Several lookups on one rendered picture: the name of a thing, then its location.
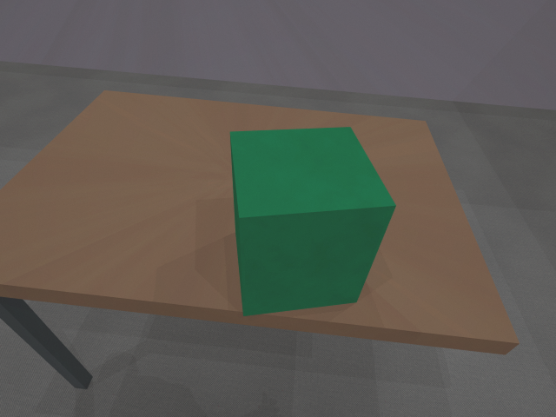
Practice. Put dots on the carton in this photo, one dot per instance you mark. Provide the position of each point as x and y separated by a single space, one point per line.
310 214

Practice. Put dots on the table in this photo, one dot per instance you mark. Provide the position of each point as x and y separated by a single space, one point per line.
131 208

